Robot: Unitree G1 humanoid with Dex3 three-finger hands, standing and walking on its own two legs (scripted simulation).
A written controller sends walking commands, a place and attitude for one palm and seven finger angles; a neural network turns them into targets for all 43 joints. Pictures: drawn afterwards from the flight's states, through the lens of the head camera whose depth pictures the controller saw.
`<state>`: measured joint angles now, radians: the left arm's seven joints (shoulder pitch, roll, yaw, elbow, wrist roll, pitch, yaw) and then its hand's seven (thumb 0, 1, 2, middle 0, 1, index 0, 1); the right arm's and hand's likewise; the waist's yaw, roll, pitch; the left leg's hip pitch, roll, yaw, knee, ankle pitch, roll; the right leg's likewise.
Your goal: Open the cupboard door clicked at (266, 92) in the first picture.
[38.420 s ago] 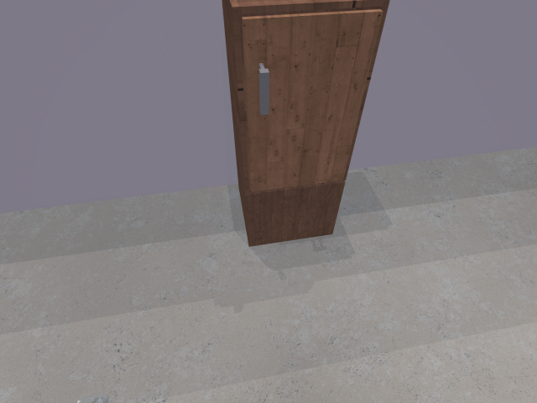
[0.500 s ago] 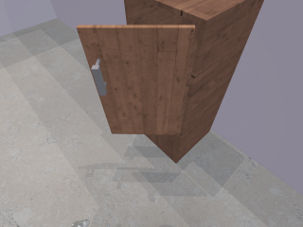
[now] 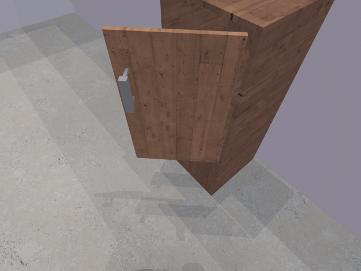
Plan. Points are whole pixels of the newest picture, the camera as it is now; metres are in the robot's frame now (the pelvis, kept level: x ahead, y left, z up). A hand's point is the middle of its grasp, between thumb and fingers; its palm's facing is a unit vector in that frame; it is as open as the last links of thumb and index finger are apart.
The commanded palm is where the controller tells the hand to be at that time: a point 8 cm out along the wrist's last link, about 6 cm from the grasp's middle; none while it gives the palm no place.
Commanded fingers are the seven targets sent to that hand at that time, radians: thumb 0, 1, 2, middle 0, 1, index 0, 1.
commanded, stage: come to a stop and stand still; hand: left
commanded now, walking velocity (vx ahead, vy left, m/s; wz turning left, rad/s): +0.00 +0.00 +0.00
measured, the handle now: (128, 90) +0.58 +0.20 +0.04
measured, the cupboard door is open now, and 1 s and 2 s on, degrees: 46 46 46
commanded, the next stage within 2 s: none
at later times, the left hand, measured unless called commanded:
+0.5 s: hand out of the picture -0.01 +0.18 -0.17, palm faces +0.04 -0.98 -0.19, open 7.4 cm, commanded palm none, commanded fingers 0.00 0.90 0.90 -0.20 -0.30 -0.20 -0.30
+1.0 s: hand out of the picture -0.14 +0.17 -0.18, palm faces +0.06 -0.99 -0.13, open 7.4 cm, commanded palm none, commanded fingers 0.00 0.90 0.90 -0.20 -0.30 -0.20 -0.30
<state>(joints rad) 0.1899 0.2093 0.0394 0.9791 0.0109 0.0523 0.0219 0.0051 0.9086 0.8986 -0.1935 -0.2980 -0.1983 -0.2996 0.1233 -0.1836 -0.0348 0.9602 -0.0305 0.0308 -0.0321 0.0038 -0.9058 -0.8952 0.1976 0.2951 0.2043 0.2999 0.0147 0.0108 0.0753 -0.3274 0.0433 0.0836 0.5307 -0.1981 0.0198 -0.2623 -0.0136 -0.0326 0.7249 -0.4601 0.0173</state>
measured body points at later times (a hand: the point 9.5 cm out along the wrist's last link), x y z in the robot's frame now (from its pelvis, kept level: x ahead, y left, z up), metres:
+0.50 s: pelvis -0.05 -0.01 +0.00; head -0.07 +0.01 +0.45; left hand -0.01 +0.23 -0.16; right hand +0.01 -0.25 -0.14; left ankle +0.02 +0.08 -0.73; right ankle -0.04 -0.13 -0.73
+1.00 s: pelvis -0.08 +0.02 +0.00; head -0.10 +0.04 +0.45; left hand -0.14 +0.23 -0.17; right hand -0.09 -0.20 -0.15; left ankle +0.02 +0.08 -0.73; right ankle -0.04 -0.12 -0.73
